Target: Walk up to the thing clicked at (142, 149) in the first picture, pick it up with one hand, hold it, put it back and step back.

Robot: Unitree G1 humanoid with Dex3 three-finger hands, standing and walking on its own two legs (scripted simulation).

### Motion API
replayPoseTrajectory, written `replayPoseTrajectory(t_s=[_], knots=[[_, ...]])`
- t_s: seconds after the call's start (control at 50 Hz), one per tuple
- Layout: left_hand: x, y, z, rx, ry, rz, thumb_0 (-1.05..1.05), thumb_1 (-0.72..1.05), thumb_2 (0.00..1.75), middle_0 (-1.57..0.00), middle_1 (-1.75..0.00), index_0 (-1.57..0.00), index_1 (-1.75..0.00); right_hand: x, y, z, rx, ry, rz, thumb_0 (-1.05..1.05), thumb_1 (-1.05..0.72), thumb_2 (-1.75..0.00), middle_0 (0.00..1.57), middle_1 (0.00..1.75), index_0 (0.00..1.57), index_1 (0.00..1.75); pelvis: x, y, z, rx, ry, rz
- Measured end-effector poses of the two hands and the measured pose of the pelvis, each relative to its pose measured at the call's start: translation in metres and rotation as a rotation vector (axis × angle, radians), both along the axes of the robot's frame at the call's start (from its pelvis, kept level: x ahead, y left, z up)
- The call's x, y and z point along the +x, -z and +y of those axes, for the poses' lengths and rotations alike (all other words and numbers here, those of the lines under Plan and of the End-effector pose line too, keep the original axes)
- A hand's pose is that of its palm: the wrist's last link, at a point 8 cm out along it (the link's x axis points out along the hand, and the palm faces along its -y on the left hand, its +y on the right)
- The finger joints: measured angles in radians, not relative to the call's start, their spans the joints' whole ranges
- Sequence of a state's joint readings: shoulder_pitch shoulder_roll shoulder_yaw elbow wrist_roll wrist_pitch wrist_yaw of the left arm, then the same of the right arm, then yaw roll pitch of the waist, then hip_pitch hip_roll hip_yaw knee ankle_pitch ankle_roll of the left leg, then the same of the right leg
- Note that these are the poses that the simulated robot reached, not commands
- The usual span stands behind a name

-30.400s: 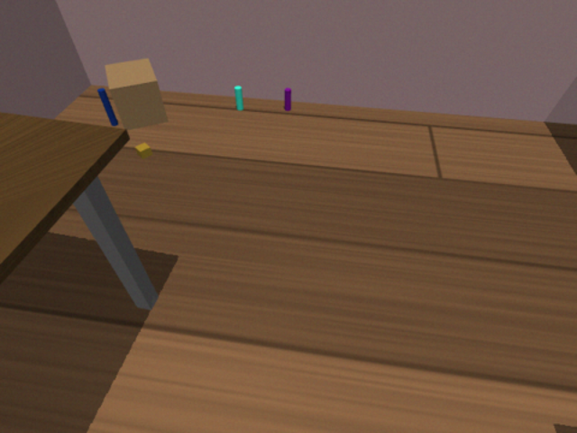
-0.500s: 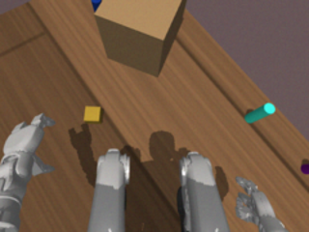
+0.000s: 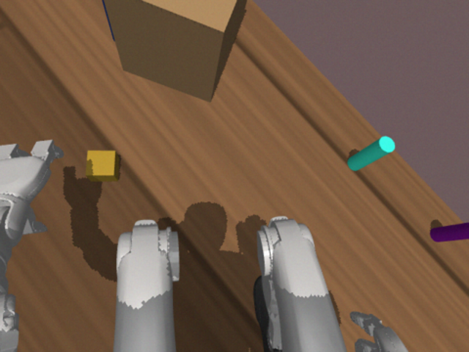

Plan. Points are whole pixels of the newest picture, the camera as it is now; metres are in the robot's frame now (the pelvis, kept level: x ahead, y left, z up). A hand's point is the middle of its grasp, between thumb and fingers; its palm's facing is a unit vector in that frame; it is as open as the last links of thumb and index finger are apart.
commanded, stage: rise first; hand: left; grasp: from above
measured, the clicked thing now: (103, 166) +0.50 +0.29 -0.33
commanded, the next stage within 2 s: approach in 0.66 s
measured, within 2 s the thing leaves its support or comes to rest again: neither
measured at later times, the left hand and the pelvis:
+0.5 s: hand (49, 188) +0.40 +0.34 -0.19, palm faces -0.46 -0.08 -0.89, open 14.0 cm; pelvis +0.01 +0.00 -0.03, yaw -1 degrees
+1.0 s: hand (76, 176) +0.43 +0.31 -0.22, palm faces -0.47 -0.06 -0.88, open 14.0 cm; pelvis +0.02 -0.01 -0.04, yaw -2 degrees
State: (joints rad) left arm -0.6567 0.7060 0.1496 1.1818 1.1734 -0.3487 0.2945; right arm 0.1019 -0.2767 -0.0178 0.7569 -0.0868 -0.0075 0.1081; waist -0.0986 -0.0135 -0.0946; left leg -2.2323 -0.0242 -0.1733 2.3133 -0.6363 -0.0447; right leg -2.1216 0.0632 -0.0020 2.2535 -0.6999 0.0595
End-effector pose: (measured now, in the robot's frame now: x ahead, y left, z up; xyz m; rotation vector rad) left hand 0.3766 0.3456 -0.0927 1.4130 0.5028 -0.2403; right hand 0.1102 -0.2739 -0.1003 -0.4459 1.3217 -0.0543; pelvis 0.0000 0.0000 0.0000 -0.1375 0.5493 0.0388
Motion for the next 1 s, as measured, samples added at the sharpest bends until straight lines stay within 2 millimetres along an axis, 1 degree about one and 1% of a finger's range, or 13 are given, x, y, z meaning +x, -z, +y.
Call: replayPoseTrajectory(t_s=[0.16,0.36,0.54,0.66,0.82,0.92,1.0], knots=[[0.013,0.015,-0.003,0.028,0.037,0.007,0.00,-0.46,0.97,-0.08,-0.91,-0.09,-0.92,0.003,0.008,0.006,0.003,-0.005,0.013,0.00,-0.88,-0.89,0.21,0.30,0.21,0.30,0.004,0.009,0.003,-0.008,0.002,0.008],[0.023,0.031,-0.004,0.040,0.076,0.013,0.00,-0.47,0.96,-0.09,-0.92,-0.10,-0.92,0.001,0.022,0.011,0.013,-0.012,0.043,0.00,-0.90,-0.89,0.21,0.30,0.21,0.30,0.008,0.021,0.002,-0.009,0.011,0.013],[0.030,0.045,-0.007,0.042,0.086,-0.010,0.00,-0.48,0.96,-0.09,-0.93,-0.10,-0.93,-0.002,0.033,0.007,0.003,-0.008,0.076,0.00,-0.90,-0.89,0.21,0.30,0.21,0.30,0.012,0.031,0.000,-0.004,0.018,0.016],[0.035,0.052,-0.010,0.052,0.071,-0.013,0.00,-0.49,0.98,-0.09,-0.94,-0.09,-0.94,-0.004,0.035,0.003,-0.003,-0.006,0.087,0.00,-0.90,-0.90,0.21,0.30,0.21,0.30,0.014,0.034,-0.002,-0.001,0.020,0.023],[0.044,0.058,-0.014,0.058,0.055,-0.005,0.00,-0.51,0.99,-0.08,-0.95,-0.08,-0.96,-0.007,0.036,-0.002,-0.009,-0.001,0.102,0.00,-0.90,-0.90,0.21,0.30,0.21,0.30,0.017,0.035,-0.004,0.003,0.024,0.030],[0.052,0.064,-0.022,0.059,0.078,0.013,0.00,-0.50,0.98,-0.08,-0.96,-0.09,-0.96,-0.009,0.036,-0.003,-0.011,-0.013,0.115,0.00,-0.90,-0.89,0.21,0.30,0.21,0.30,0.017,0.037,-0.005,0.004,0.027,0.030],[0.065,0.072,-0.038,0.047,0.122,0.009,-0.01,-0.49,0.96,-0.08,-0.98,-0.10,-0.97,-0.014,0.035,-0.005,-0.019,-0.020,0.121,0.00,-0.90,-0.89,0.21,0.30,0.21,0.30,0.017,0.039,-0.006,0.001,0.031,0.027]])
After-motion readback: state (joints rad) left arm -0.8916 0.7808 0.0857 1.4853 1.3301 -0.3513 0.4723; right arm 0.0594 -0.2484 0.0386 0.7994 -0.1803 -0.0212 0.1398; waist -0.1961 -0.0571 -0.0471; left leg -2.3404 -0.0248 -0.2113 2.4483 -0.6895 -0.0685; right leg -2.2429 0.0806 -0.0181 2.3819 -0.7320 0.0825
